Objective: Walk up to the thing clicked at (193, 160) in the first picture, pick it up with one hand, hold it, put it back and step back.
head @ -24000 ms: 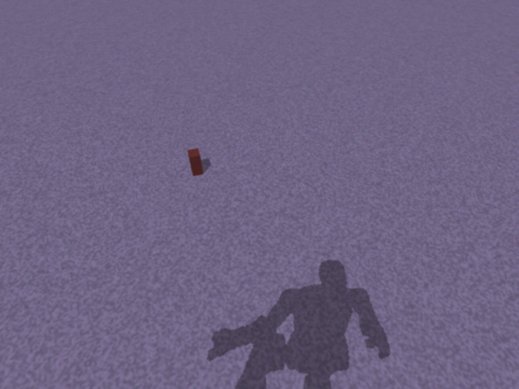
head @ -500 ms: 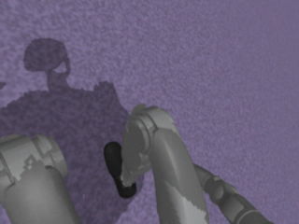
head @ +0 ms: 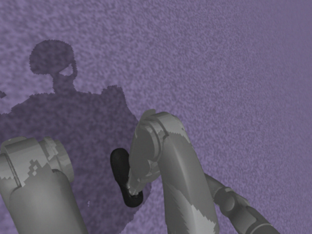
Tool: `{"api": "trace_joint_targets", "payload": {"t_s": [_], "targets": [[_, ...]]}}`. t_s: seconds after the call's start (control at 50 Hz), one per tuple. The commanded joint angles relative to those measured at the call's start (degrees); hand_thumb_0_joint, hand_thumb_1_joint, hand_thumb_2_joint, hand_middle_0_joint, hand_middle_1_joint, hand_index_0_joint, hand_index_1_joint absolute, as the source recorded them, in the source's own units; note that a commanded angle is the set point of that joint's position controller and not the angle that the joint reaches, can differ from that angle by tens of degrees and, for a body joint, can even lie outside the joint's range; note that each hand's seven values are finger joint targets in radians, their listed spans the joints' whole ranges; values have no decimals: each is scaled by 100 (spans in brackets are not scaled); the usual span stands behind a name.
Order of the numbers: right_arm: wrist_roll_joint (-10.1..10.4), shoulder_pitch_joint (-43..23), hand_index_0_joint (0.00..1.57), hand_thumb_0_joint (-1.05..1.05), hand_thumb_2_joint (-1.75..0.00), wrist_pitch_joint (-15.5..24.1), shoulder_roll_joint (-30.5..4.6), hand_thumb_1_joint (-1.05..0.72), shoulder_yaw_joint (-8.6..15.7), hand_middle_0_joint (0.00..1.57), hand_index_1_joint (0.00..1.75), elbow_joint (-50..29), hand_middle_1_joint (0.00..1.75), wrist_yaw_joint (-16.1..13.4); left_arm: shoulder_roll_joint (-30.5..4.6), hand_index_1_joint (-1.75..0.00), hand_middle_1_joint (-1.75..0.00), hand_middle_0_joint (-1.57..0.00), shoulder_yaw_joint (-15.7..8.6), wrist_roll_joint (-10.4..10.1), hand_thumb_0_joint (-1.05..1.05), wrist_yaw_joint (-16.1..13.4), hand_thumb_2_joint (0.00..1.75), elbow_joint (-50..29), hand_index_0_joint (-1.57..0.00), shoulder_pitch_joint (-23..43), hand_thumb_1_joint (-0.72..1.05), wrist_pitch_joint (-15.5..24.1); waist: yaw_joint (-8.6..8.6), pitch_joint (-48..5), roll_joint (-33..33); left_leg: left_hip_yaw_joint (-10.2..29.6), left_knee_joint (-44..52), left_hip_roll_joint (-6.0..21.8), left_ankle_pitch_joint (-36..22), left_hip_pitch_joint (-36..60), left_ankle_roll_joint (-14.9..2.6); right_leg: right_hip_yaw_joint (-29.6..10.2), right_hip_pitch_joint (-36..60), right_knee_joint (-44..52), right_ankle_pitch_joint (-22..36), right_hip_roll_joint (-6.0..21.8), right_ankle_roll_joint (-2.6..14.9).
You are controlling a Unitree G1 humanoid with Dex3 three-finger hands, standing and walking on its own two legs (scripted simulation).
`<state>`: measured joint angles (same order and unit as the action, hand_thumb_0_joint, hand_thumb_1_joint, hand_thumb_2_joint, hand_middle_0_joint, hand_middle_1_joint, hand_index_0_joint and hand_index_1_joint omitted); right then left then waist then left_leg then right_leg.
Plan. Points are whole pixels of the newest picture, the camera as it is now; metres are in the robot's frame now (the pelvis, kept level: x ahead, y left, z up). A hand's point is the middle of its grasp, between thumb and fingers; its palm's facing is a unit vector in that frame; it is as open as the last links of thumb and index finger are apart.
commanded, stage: withdraw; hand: left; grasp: from the side
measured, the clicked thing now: out of the picture +0.44 +0.27 -0.22
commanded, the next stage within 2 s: rise in 0.08 s
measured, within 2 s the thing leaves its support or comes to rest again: neither
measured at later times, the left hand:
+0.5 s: hand out of the picture +0.37 +0.41 -0.02, palm faces +0.36 -0.86 -0.36, open 17.5 cm
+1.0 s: hand out of the picture +0.27 +0.30 +0.17, palm faces +0.32 -0.85 -0.42, open 17.4 cm
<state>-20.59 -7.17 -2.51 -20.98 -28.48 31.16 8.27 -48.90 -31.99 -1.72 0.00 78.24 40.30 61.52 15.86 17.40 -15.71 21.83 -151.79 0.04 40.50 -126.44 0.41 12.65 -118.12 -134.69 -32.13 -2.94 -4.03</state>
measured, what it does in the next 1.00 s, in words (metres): rises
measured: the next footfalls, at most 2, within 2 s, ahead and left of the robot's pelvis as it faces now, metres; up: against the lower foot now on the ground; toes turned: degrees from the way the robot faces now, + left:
none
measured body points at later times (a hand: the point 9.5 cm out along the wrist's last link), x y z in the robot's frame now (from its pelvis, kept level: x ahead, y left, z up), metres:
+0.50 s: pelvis +0.01 -0.01 +0.05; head +0.18 +0.13 +0.45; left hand +0.34 +0.45 +0.00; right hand +0.19 -0.24 -0.03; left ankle +0.08 +0.12 -0.26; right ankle +0.16 -0.13 -0.25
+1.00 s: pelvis +0.05 -0.02 +0.27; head +0.19 +0.04 +0.69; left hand +0.25 +0.34 +0.20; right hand +0.29 -0.23 +0.17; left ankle +0.08 +0.12 -0.26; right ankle +0.16 -0.14 -0.26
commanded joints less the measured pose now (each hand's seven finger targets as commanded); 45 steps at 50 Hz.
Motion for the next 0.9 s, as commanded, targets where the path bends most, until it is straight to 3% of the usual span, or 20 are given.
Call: {"api": "trace_joint_targets", "payload": {"t_s": [0.0,0.08,0.16,0.18,0.2,0.24,0.3,0.32,0.34,0.4,0.42,0.46,0.48,0.54,0.6,0.68,0.72,0.76,0.8,0.88], "targets": [[157,377,20,0,-90,-107,-2121,-91,1073,20,30,-30,30,-137,-1474,-2,-1,-6,-166,-63,0,259,8,-1901,-5,1109,-52,60,192,-4132,4331,-699,2438,406,-1078,2987,249,508,1489,706,907,-83,477],[458,623,20,0,-90,-112,-2009,-90,1322,20,30,14,30,-167,-506,-2,-2,-6,485,-308,0,795,5,-1970,-5,648,-57,-575,230,-3875,3972,-770,2570,338,-870,2542,194,451,1128,779,800,-47,504],[754,884,20,0,-90,-62,-1830,-88,1444,20,30,185,30,-205,-172,-2,-3,-3,669,-590,0,1103,4,-1936,-4,871,-61,-1032,249,-3632,3220,-829,2541,261,-199,1872,17,360,1003,993,356,-13,483],[802,936,20,0,-89,-51,-1821,-81,1501,20,30,179,30,-212,-250,-1,0,-4,564,-637,0,1116,8,-2118,-2,1045,-53,-1098,194,-3679,3138,-843,2521,247,-134,1881,-4,329,958,1036,310,-8,481],[974,960,20,0,-93,-128,-1627,-89,1837,20,30,226,30,-257,-1485,-8,-6,-8,112,335,0,842,9,-2054,-6,852,-59,-1406,-434,-4245,3727,-1024,2850,261,-420,2494,39,188,782,1064,292,43,534],[1086,1107,20,0,-92,-216,-1575,-95,2007,20,30,105,30,-231,-772,-8,-7,-8,562,312,0,811,9,-2570,-7,1395,-58,-1677,-218,-4596,4077,-984,3122,299,-210,2763,81,148,594,1044,147,66,566],[1285,1266,20,0,-94,-309,-1447,-99,2230,20,30,67,30,-262,-1303,-9,-8,-10,157,544,0,637,10,-2910,-8,1209,-61,-2194,-612,-5089,4291,-1133,3381,271,-438,3049,95,-30,559,1065,168,108,619],[1333,1352,20,0,-94,-345,-1444,-100,2319,20,30,59,30,-287,-1512,-10,-9,-10,25,644,0,605,10,-3046,-9,1188,-61,-2346,-643,-5149,4328,-1165,3443,253,-449,3118,89,-68,540,1100,163,128,626],[1382,1421,20,0,-90,-393,-1366,-92,2377,20,30,56,30,-297,-1382,-7,-7,-6,91,682,0,577,8,-3178,-6,1095,-53,-2492,-662,-5243,4357,-1221,3509,251,-522,3188,86,-138,607,1143,209,140,629],[1573,1576,20,0,-90,-460,-1214,-90,2620,20,30,38,30,-359,-1052,-5,-5,-5,82,730,0,490,4,-3225,-5,422,-58,-3027,-878,-5208,4002,-1386,3789,182,-296,2974,17,-285,600,1432,2,165,642],[1632,1578,20,0,-90,-474,-1134,-90,2702,20,30,38,30,-374,-827,-5,-5,-5,191,732,0,487,5,-3254,-5,135,-57,-3203,-975,-5243,3881,-1452,3856,168,-256,2968,2,-348,584,1527,-55,165,652],[1751,1639,20,0,-90,-500,-1056,-90,2894,20,30,-17,30,-400,-210,-6,-6,-6,580,728,0,479,5,-3475,-5,-119,-56,-3564,-919,-5244,3616,-1448,4144,154,30,2935,-37,-400,558,1747,-267,190,655],[1834,1657,20,0,-90,-491,-994,-90,2998,20,30,-65,30,-429,-155,-7,-7,-6,622,704,0,442,7,-3820,-6,-178,-54,-3751,-1014,-5414,3421,-1524,4215,129,103,2945,-75,-482,677,1949,-328,183,661],[1996,1756,20,0,-90,-486,-936,-90,3179,20,30,-141,30,-492,350,-6,-6,-6,995,667,0,334,5,-4226,-6,-697,-56,-4282,-955,-5521,2784,-1513,4537,108,163,3177,-138,-572,1039,2467,-406,200,615],[2155,1803,20,0,-90,-493,-869,-90,3303,20,30,-344,30,-631,203,-6,-6,-6,969,604,0,152,5,-5267,-6,-1112,-57,-4741,-1153,-5997,2519,-1524,4938,104,63,3624,-172,-692,1716,2975,-370,226,586],[2261,1755,20,0,-90,-449,-638,-90,3305,20,30,-572,30,-823,415,-7,-6,-6,1078,533,0,-109,9,-6167,-6,-1866,-50,-5259,-1246,-6079,2403,-1642,5522,116,-111,4194,-190,-851,2544,3624,-268,254,566],[2294,1723,20,0,-90,-407,-548,-90,3283,20,30,-609,30,-954,283,-7,-7,-6,955,519,0,-262,9,-6500,-6,-2039,-49,-5430,-1386,-6017,2519,-1660,5865,143,-80,4531,-166,-931,2838,3905,-316,267,570],[2304,1669,20,0,-90,-325,-439,-90,3272,20,30,-710,30,-1071,653,-6,-6,-6,1127,497,0,-351,8,-6417,-6,-2453,-51,-5620,-1338,-5868,2565,-1713,6129,148,-209,4821,-158,-982,3164,4212,-246,280,564],[2314,1690,20,0,-90,-253,-351,-90,3265,20,30,-739,30,-1181,701,-6,-5,-5,1120,455,0,-482,6,-6713,-5,-2577,-54,-5750,-1349,-5936,2449,-1852,6319,110,-394,5055,-176,-1041,3716,4617,-139,290,547],[2333,1713,20,0,-90,-44,-169,-90,3212,20,30,-745,30,-1367,1419,-5,-5,-5,1581,393,0,-627,5,-6350,-5,-3231,-56,-6040,-1250,-5345,2212,-2021,6764,86,-936,5452,-186,-1078,4514,5331,302,298,537]]}}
